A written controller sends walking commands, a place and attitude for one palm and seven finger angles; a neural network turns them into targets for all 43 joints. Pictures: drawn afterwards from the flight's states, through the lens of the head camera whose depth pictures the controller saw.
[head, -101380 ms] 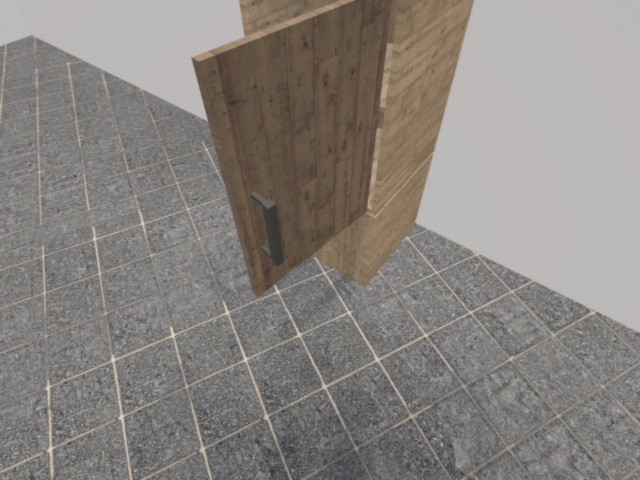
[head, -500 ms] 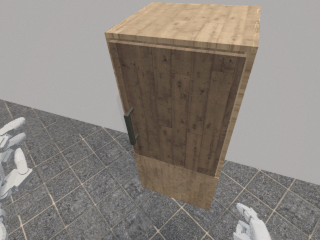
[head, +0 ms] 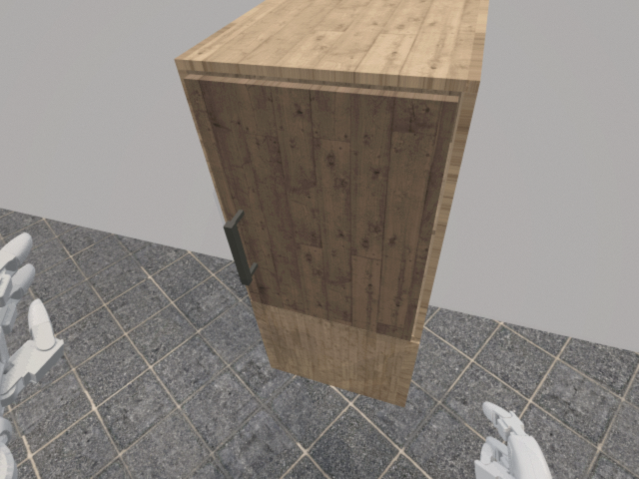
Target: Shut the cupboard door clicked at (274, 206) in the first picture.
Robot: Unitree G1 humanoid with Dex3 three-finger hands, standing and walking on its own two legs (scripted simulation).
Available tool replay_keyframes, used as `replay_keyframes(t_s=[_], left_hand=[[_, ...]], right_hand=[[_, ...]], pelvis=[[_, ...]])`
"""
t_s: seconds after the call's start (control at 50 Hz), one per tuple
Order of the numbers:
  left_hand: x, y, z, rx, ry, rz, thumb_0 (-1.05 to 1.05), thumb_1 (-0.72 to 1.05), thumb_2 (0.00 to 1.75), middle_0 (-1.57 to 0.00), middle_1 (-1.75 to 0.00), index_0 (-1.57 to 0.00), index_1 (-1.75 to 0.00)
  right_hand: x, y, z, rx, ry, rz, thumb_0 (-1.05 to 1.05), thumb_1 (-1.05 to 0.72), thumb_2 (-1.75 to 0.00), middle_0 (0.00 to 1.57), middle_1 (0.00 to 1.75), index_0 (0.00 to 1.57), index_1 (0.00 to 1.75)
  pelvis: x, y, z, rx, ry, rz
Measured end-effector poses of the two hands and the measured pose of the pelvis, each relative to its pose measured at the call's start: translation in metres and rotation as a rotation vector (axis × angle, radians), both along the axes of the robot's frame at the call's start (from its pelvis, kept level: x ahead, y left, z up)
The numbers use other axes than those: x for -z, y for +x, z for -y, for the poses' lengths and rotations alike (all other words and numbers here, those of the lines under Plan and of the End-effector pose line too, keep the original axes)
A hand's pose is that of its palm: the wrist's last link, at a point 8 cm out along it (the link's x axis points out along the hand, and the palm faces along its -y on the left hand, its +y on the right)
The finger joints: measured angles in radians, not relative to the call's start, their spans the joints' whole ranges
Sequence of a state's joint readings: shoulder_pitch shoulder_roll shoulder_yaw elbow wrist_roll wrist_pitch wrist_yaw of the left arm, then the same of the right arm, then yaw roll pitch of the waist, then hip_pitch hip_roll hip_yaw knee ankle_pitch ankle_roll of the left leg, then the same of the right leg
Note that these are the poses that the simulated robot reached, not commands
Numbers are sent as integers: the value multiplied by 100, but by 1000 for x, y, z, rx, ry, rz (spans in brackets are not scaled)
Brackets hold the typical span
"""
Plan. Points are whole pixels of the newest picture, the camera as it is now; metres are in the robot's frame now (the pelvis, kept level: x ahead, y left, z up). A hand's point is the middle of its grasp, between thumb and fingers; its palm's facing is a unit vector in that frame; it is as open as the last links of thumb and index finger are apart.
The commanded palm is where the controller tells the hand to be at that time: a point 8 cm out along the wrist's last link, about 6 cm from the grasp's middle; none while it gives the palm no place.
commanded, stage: step back with the hand held close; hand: left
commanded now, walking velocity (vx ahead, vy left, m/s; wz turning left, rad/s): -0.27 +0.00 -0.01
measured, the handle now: (243, 249) +0.58 +0.23 -0.11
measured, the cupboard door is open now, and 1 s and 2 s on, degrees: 0 0 0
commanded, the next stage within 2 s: stop stepping back and stand still in 1.24 s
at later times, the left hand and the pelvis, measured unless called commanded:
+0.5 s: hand (18, 383) +0.16 +0.30 +0.15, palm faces +0.37 -0.79 -0.48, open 7.4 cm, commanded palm +0.11 +0.33 +0.18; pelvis -0.04 +0.04 -0.01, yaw -2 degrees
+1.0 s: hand out of the picture +0.06 +0.29 +0.16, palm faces +0.44 -0.78 -0.45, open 7.4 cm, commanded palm +0.00 +0.33 +0.18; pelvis -0.13 +0.03 -0.02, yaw +2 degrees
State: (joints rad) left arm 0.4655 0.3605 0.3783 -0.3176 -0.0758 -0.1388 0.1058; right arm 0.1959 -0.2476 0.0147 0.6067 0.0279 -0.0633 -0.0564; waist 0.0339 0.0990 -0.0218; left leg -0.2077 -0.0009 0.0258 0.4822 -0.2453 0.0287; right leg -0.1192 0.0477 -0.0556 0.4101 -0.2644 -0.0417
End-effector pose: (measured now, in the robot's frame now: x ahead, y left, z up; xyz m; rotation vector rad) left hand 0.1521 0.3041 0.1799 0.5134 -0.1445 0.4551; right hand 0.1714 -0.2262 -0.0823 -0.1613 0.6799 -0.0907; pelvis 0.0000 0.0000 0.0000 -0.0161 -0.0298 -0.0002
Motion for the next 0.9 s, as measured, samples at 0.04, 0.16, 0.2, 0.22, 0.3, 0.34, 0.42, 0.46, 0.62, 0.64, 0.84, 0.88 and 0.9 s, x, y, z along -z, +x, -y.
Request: replay_keyframes(t_s=[0.04, 0.16, 0.2, 0.22, 0.3, 0.34, 0.42, 0.46, 0.62, 0.64, 0.84, 0.88, 0.9], left_hand=[[4, 2, 0, 7, 4, -14, 1, 90, 90, -21, -30, -21, -31], [11, 9, 2, 62, 13, -58, 1, 89, 90, -21, -30, -21, -31], [7, 11, 0, 80, 34, -56, 1, 89, 90, -21, -30, -21, -31], [4, 11, -2, 88, 46, -52, 1, 89, 90, -21, -30, -21, -31], [-5, 9, -10, 104, 85, -25, 1, 89, 90, -21, -31, -21, -31], [-5, 5, -15, 107, 90, -16, 1, 89, 90, -21, -31, -21, -31], [1, -9, -23, 106, 73, -14, 1, 89, 90, -21, -30, -21, -31], [7, -18, -27, 103, 57, -17, 1, 89, 90, -21, -30, -21, -31], [16, -57, -43, 62, 55, 42, 1, 89, 90, -21, -31, -21, -31], [14, -61, -45, 54, 64, 59, 1, 89, 90, -21, -31, -21, -31], [4, -103, -38, 58, 110, 118, 1, 89, 90, -21, -30, -21, -31], [6, -110, -33, 74, 104, 114, 1, 89, 90, -21, -30, -21, -31], [7, -114, -31, 82, 102, 115, 1, 89, 90, -21, -30, -21, -31]], right_hand=[[3, -2, 2, 11, -7, -25, 1, -91, -90, 20, 30, 20, 30], [9, -13, 7, 67, -41, -92, 1, -91, -90, 20, 30, 20, 30], [8, -17, 7, 84, -48, -100, 1, -91, -90, 20, 30, 20, 30], [8, -18, 6, 91, -50, -101, 1, -91, -90, 20, 30, 20, 30], [3, -26, 2, 114, -51, -91, 1, -91, -90, 20, 30, 20, 30], [0, -31, -1, 121, -53, -81, 1, -91, -90, 20, 30, 20, 30], [-5, -45, -6, 126, -63, -69, 1, -91, -90, 20, 30, 20, 30], [-6, -53, -9, 122, -77, -69, 1, -91, -90, 20, 30, 20, 30], [-6, -84, -21, 65, -135, -77, 1, -91, -90, 20, 30, 20, 30], [-4, -86, -23, 53, -138, -80, 1, -91, -90, 20, 30, 20, 30], [3, -104, -34, -23, -102, -47, 1, -91, -90, 20, 30, 20, 30], [3, -109, -32, -23, -95, -35, 1, -91, -90, 20, 30, 21, 30], [2, -112, -31, -21, -94, -29, 1, -91, -90, 20, 30, 21, 30]], pelvis=[[1, 0, -2, 2, -4, -17], [2, -1, -12, 15, 6, -43], [2, -3, -15, 19, 9, -45], [3, -4, -16, 22, 9, -46], [4, -12, -21, 32, 8, -49], [4, -17, -24, 36, 5, -50], [5, -30, -30, 36, -2, -50], [6, -36, -33, 33, -7, -50], [12, -63, -40, -14, -25, -40], [12, -66, -40, -23, -28, -41], [17, -105, -32, -24, -40, -52], [18, -112, -30, -21, -40, -46], [18, -116, -29, -21, -40, -43]])
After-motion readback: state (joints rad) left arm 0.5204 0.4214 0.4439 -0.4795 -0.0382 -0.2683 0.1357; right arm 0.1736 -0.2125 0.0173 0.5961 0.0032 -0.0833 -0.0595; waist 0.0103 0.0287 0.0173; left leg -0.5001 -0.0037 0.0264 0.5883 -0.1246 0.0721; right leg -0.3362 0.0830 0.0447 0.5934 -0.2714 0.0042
